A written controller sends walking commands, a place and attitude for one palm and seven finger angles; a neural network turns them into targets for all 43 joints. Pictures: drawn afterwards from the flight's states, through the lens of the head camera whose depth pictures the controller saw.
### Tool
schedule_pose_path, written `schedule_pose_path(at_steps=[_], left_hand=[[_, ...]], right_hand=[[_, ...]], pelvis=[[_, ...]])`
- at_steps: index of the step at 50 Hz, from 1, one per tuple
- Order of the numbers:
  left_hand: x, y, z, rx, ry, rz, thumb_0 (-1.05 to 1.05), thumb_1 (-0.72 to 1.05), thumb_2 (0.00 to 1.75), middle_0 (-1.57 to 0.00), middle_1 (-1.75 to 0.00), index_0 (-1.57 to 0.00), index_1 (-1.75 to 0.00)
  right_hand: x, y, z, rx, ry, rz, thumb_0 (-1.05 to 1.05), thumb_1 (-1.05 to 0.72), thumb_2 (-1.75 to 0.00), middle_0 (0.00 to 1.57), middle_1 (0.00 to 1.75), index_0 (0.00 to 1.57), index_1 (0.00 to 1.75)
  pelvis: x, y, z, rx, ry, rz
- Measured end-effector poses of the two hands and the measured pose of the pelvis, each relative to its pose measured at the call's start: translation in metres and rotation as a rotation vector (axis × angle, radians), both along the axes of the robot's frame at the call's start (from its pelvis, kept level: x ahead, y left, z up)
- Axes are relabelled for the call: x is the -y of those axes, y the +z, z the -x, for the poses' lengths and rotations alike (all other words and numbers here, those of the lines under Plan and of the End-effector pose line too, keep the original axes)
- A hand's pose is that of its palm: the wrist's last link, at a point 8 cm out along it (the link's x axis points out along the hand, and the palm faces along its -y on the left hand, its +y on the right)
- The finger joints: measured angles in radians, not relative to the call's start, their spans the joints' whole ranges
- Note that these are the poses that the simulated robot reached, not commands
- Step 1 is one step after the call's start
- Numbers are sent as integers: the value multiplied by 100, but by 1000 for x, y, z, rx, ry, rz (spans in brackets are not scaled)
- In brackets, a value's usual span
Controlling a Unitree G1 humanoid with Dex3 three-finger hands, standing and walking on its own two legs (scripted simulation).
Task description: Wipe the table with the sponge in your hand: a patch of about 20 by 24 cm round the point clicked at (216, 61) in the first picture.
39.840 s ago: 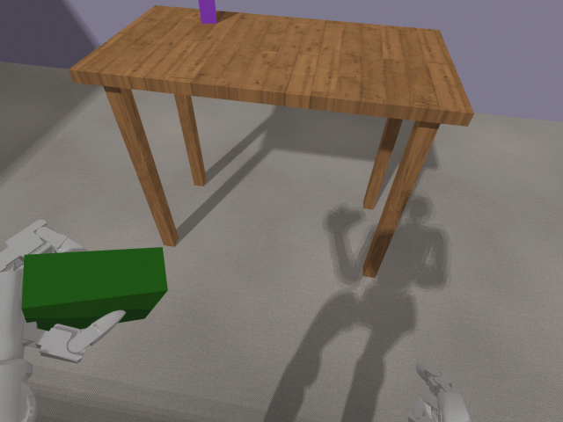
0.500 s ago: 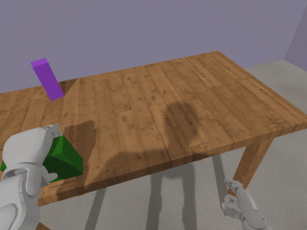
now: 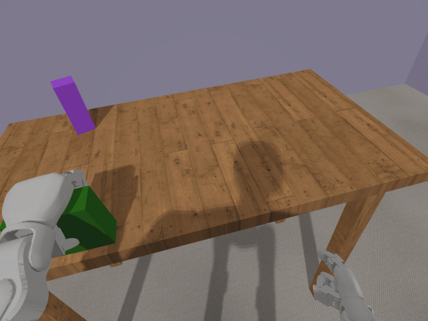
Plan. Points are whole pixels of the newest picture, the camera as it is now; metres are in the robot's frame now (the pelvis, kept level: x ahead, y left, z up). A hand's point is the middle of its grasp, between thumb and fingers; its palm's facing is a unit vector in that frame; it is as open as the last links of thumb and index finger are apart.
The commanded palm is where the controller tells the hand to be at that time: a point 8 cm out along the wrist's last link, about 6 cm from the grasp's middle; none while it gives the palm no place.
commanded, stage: lift the sponge slowly off the table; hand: left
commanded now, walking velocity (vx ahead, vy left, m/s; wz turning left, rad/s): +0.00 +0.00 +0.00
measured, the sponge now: (71, 230) +0.21 +0.30 +0.10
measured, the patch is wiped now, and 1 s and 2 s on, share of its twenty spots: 1.00 1.00 1.00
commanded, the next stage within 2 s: bring the sponge back beside the body in 1.48 s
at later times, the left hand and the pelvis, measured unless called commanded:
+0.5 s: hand (61, 202) +0.22 +0.29 +0.17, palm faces +0.13 -0.07 -0.99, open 9.3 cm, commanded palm +0.18 +0.29 +0.24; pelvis -0.02 +0.00 +0.00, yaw +0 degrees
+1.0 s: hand (50, 185) +0.22 +0.29 +0.20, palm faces +0.20 -0.06 -0.98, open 9.3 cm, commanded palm +0.18 +0.29 +0.28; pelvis -0.02 +0.00 +0.00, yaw +0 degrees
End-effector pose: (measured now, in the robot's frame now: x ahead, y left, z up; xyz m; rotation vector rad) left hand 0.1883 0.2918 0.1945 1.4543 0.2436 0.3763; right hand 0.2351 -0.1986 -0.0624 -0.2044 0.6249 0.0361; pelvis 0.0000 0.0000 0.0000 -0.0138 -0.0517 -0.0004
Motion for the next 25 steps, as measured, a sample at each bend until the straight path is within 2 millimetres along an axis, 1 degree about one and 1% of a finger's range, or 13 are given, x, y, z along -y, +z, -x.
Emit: schedule_pose_path(at_steps=[12, 18, 25], left_hand=[[3, 8, 7, 21, -14, 4, -1, -48, 111, -80, -143, -83, -140], [-5, 15, 1, 25, 18, -2, -1, -48, 111, -80, -143, -83, -139], [5, 25, -5, 34, -31, -2, -1, -48, 111, -80, -143, -83, -139]], right_hand=[[-18, 9, -5, 38, 48, -12, 2, -90, -90, 20, 30, 20, 30], [-23, 12, -5, 44, 62, -9, 2, -90, -90, 20, 30, 20, 30], [-23, 14, -3, 58, 58, -19, 2, -90, -90, 20, 30, 20, 30]], pelvis=[[-1, 2, 10, 20, 7, 0], [0, 3, 15, 29, 13, 1], [-1, 4, 18, 29, 7, -1]])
